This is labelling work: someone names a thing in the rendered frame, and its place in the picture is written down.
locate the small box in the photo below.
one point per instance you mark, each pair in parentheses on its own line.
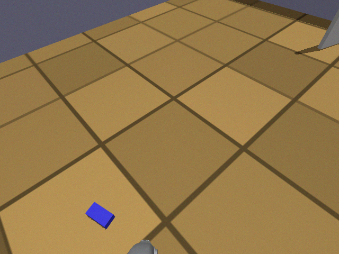
(100,215)

